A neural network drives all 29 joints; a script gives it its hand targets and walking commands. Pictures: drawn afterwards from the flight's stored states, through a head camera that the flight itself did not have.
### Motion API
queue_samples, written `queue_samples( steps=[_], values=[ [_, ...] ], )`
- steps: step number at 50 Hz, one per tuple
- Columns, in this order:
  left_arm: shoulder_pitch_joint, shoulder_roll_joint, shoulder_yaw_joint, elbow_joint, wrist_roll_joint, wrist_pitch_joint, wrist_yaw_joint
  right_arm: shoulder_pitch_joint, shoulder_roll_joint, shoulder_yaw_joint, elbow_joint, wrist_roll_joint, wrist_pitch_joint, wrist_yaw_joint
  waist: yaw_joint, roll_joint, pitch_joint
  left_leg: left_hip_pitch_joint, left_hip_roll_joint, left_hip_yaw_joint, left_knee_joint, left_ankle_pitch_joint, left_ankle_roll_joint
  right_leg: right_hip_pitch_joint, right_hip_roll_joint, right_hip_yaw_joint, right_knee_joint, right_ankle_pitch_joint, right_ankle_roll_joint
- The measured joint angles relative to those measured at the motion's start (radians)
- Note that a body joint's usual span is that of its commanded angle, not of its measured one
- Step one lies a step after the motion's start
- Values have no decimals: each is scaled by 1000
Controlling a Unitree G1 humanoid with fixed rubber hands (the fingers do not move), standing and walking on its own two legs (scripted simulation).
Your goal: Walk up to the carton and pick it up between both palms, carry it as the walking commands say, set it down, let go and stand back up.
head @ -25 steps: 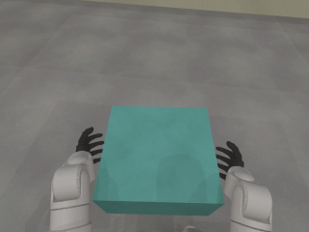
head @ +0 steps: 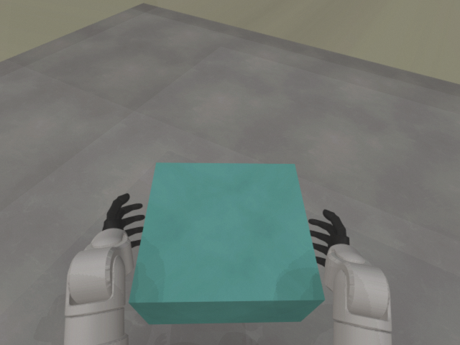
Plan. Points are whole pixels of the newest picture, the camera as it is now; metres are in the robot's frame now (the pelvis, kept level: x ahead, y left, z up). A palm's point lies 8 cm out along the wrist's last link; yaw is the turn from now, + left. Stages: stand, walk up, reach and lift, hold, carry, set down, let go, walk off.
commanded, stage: carry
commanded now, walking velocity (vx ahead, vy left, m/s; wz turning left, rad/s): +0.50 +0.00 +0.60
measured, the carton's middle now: (226, 239) +0.32 +0.03 -0.02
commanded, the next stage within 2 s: none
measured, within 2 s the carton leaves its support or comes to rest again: neither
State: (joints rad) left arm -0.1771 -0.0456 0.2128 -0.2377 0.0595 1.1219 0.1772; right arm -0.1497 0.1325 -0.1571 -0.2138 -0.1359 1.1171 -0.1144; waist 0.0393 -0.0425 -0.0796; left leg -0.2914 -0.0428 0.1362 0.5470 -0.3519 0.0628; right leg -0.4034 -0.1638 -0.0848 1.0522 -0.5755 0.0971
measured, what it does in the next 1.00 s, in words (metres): walks ahead, turning left: right foot, then left foot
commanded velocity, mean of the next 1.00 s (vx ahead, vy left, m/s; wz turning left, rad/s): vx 0.15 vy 0.00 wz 0.18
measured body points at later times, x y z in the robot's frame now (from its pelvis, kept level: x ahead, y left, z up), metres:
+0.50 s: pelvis +0.34 +0.06 -0.01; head +0.35 +0.05 +0.44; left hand +0.54 +0.33 +0.07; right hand +0.67 -0.01 +0.05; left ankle +0.42 +0.15 -0.73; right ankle +0.17 -0.14 -0.71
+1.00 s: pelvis +0.56 +0.14 +0.01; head +0.59 +0.13 +0.45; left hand +0.79 +0.40 +0.08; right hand +0.88 +0.04 +0.06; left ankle +0.46 +0.18 -0.70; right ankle +0.62 +0.04 -0.73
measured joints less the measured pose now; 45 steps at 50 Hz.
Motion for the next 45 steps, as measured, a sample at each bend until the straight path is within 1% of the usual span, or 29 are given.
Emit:
queue_samples(
  steps=[2,4,6,7,8,10,11,12,13,15,17,18,20,22,23,24,25,26,27,28,29,30,32,35,38,42,43,44,45],
  values=[
    [-12,-12,-3,19,-11,1,7,28,-3,-8,-30,6,10,-8,-22,16,15,47,-7,-31,-45,-9,1,-56,20,1,-116,28,-2],
    [-30,-27,-4,29,-9,-6,1,42,-5,-24,-71,22,22,-22,-48,34,38,94,-13,-63,-74,-26,-4,-91,33,2,-275,115,-6],
    [-42,-39,-6,30,4,-22,-16,45,-5,-38,-109,43,30,-42,-66,52,55,140,-14,-87,-78,-62,-13,-100,45,-4,-433,262,-20],
    [-45,-51,-6,35,13,-35,-27,47,-10,-46,-128,53,34,-50,-79,74,58,153,-4,-105,-53,-91,-18,-81,55,-18,-460,401,-42],
    [-46,-70,-10,43,23,-52,-30,54,-23,-53,-146,61,39,-49,-92,108,53,140,16,-116,7,-116,-21,-52,61,-49,-463,405,-62],
    [-58,-106,-26,49,42,-68,-21,58,-58,-74,-162,74,40,-30,-100,151,45,57,34,-121,219,-95,-31,5,60,-106,-473,307,-72],
    [-64,-106,-38,45,55,-71,-22,49,-72,-76,-160,86,39,-30,-97,157,50,17,28,-115,314,-120,-36,37,55,-120,-487,284,-69],
    [-66,-104,-42,39,72,-72,-31,38,-80,-74,-156,99,38,-36,-93,155,53,-27,22,-100,394,-144,-41,67,47,-128,-507,277,-54],
    [-64,-102,-38,31,86,-76,-44,27,-82,-67,-151,109,36,-46,-87,146,52,-71,20,-78,454,-160,-47,99,39,-135,-530,268,-49],
    [-43,-97,-19,14,105,-85,-69,10,-78,-44,-136,122,34,-68,-72,122,46,-144,26,-34,490,-164,-62,172,24,-147,-584,250,-44],
    [-16,-92,2,-16,102,-81,-76,-3,-66,-23,-127,117,38,-74,-51,93,37,-196,40,0,410,-128,-70,251,10,-164,-640,234,-27],
    [-5,-91,8,-35,94,-75,-70,-9,-60,-18,-122,108,37,-65,-39,81,34,-214,47,11,344,-91,-72,292,5,-175,-666,224,-21],
    [12,-88,10,-74,73,-58,-45,-20,-50,-18,-107,80,29,-29,-12,61,33,-233,52,28,200,12,-74,375,-7,-197,-706,197,-1],
    [24,-86,3,-107,52,-38,-11,-24,-43,-24,-91,56,16,8,10,39,34,-225,39,52,59,125,-70,452,-28,-216,-704,147,24],
    [30,-85,-1,-116,43,-31,2,-22,-41,-25,-85,47,12,22,16,32,31,-211,26,66,0,193,-62,480,-42,-222,-671,115,35],
    [37,-84,-6,-119,36,-26,12,-17,-42,-24,-79,39,9,33,19,33,26,-194,15,74,-30,274,-36,492,-56,-222,-604,85,47],
    [40,-72,-9,-109,30,-23,17,-12,-35,-22,-60,30,0,38,15,19,21,-191,1,78,16,265,12,470,-81,-199,-485,87,51],
    [37,-57,-9,-91,26,-19,15,-13,-27,-18,-41,19,-5,38,9,20,24,-192,-1,72,67,202,41,406,-84,-147,-312,95,42],
    [28,-40,-7,-68,22,-15,12,-17,-19,-16,-21,10,-6,32,8,32,36,-184,9,63,103,142,54,331,-56,-82,-133,53,30],
    [16,-23,-5,-48,16,-7,8,-17,-10,-12,-9,5,-6,24,11,41,56,-166,20,58,117,104,56,259,-19,-28,10,18,17],
    [6,-7,-5,-32,12,0,1,-11,-4,-5,-6,6,-5,11,14,44,79,-138,29,59,113,84,53,195,12,9,100,1,7],
    [-1,5,-4,-20,10,3,-8,0,1,3,-8,10,-5,-3,14,40,98,-108,32,61,90,75,48,137,34,32,136,-1,-2],
    [-13,10,-2,-4,5,4,-17,28,-3,18,-32,26,-5,-30,2,27,128,-55,23,59,23,80,40,39,55,46,89,18,-18],
    [-50,-21,-2,15,-1,-11,-10,50,-5,-12,-84,38,-4,-35,-26,21,165,2,7,32,-61,95,39,-41,71,36,-150,81,-32],
    [-59,-42,-8,-11,14,-38,-22,39,-5,-43,-134,59,-4,-39,-40,22,182,48,2,29,-97,77,32,-77,81,24,-388,221,-50],
    [-37,-58,9,-76,33,-64,-52,16,-2,-34,-182,69,0,-46,-52,27,150,107,0,44,-69,-7,15,-59,96,-33,-546,452,-78],
    [-34,-68,13,-84,38,-68,-53,15,-6,-32,-186,63,-1,-38,-55,42,130,111,8,41,-42,-38,9,-46,103,-42,-554,509,-100],
    [-32,-82,14,-84,44,-73,-50,14,-12,-36,-182,54,-3,-22,-58,71,111,105,28,32,-2,-63,-3,-35,116,-57,-543,487,-115],
    [-32,-95,10,-83,51,-71,-43,15,-19,-43,-175,46,-5,-5,-61,98,93,87,48,21,51,-27,-27,-22,127,-73,-540,449,-124]
  ],
)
